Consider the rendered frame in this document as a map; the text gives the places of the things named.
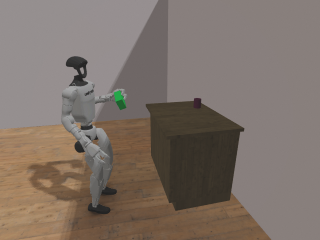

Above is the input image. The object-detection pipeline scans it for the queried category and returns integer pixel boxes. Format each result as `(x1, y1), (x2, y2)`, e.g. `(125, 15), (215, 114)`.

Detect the left robot hand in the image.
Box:
(111, 89), (127, 103)

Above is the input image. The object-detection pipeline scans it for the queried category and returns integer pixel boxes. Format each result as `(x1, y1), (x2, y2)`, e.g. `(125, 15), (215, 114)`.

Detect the sponge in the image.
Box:
(114, 90), (127, 110)

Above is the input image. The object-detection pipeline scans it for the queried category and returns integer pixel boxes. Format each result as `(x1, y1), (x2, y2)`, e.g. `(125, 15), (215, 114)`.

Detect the robot right shin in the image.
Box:
(89, 176), (104, 208)

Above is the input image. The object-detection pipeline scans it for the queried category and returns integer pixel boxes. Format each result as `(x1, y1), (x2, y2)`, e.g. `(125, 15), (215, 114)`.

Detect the right robot upper arm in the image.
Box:
(61, 87), (78, 124)

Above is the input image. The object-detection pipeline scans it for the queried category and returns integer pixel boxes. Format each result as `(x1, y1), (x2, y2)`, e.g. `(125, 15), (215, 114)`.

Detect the table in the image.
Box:
(145, 101), (245, 211)

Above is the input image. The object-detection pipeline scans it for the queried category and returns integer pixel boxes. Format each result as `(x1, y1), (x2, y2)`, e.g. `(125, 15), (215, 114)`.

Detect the right robot hand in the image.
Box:
(86, 143), (110, 165)

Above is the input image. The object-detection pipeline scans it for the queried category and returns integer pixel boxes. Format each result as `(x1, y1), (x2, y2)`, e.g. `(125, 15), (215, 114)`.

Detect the left robot upper arm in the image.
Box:
(85, 80), (95, 88)

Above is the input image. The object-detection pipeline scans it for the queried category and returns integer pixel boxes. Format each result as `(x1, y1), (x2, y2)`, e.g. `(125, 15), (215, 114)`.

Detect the left robot thigh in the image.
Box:
(94, 128), (113, 170)

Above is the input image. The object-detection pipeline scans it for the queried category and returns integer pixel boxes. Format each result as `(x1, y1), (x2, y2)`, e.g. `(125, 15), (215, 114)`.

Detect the robot right forearm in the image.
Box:
(61, 117), (92, 148)

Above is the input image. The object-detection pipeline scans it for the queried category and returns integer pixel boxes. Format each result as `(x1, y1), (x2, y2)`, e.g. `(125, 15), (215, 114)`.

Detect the robot left forearm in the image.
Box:
(94, 93), (113, 104)

